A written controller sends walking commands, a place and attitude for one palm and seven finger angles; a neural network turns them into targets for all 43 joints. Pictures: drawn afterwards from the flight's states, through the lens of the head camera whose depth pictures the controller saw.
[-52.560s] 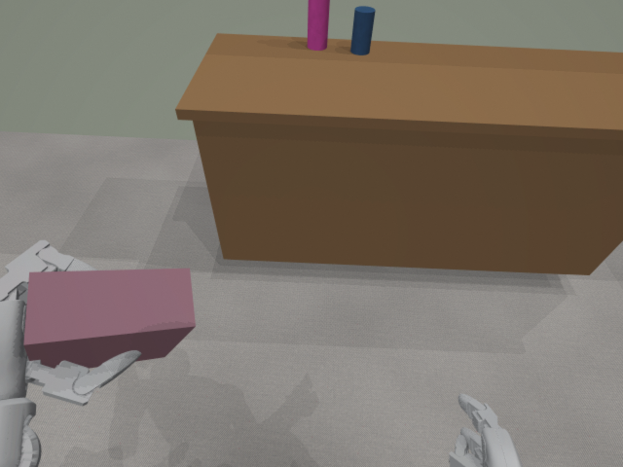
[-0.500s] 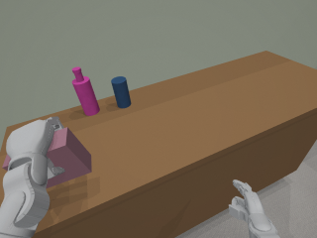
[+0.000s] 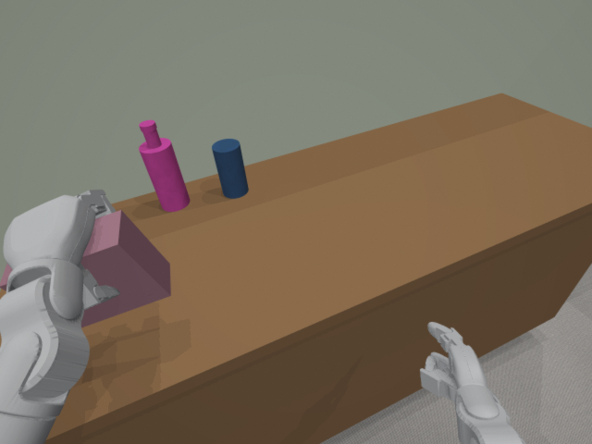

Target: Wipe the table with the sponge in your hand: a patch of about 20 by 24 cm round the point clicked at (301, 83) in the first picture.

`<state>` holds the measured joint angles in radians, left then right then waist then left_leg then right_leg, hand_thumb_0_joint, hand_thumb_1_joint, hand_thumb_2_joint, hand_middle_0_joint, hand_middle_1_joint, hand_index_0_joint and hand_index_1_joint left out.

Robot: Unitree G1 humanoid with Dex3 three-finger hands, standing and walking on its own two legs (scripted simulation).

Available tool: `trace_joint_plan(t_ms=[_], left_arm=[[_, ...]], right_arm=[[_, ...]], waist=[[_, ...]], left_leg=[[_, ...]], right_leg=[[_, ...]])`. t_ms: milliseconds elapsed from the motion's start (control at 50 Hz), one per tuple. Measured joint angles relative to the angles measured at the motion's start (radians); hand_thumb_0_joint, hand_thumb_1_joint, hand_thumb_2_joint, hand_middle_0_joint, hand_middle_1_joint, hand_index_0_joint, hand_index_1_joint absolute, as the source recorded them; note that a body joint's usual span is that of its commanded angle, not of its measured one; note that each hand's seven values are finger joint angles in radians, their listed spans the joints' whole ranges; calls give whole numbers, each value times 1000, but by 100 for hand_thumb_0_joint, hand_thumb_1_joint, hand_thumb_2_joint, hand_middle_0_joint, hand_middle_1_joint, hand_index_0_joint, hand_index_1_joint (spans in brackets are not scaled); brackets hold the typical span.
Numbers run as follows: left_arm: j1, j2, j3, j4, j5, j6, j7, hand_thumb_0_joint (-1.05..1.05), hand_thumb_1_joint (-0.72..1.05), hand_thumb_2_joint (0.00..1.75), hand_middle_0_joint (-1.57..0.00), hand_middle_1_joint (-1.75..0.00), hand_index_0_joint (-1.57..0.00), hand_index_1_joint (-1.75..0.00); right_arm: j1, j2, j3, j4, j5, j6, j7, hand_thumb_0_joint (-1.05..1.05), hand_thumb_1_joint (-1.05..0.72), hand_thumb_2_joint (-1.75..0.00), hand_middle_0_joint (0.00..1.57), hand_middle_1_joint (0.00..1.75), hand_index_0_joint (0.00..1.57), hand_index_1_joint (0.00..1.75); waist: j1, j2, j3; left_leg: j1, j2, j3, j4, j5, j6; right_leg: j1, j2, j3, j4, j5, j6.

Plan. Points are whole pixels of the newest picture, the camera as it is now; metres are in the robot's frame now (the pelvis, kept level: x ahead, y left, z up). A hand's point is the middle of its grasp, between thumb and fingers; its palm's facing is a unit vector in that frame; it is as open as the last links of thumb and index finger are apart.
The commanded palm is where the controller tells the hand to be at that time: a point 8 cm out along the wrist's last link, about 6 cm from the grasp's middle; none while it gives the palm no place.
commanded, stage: bring the sponge back beside the body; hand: left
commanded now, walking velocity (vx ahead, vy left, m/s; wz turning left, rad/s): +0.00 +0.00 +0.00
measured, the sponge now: (106, 281) +0.25 +0.30 +0.13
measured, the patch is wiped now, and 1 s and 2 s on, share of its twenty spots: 1.00 1.00 1.00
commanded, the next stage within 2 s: step back with the hand held close in 1.64 s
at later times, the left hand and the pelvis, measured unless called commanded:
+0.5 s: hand (92, 275) +0.23 +0.30 +0.16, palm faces +0.25 -0.20 -0.95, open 10.0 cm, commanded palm +0.18 +0.30 +0.23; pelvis +0.01 +0.01 +0.00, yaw +0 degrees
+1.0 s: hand (93, 298) +0.21 +0.29 +0.14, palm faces +0.22 -0.23 -0.95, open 10.0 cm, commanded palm +0.16 +0.29 +0.21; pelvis +0.01 +0.01 +0.00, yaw +0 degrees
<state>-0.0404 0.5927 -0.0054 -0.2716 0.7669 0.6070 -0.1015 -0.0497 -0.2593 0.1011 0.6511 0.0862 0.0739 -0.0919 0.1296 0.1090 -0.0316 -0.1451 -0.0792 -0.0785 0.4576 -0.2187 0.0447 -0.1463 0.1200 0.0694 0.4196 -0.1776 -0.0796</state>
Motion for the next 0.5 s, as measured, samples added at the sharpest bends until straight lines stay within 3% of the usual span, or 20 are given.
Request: trace_joint_plan(t_ms=[500], left_arm=[[127, -41, -24, -122, -10, 2, 33, -2, -52, 106, -71, -135, -78, -134]], right_arm=[[5, 8, -3, -9, -7, 10, 14, 1, -90, -90, 20, 30, 20, 30]], waist=[[11, -1, 2]], left_leg=[[15, -10, 9, -5, -6, 18]], right_leg=[[15, -10, 10, -4, -8, 15]])
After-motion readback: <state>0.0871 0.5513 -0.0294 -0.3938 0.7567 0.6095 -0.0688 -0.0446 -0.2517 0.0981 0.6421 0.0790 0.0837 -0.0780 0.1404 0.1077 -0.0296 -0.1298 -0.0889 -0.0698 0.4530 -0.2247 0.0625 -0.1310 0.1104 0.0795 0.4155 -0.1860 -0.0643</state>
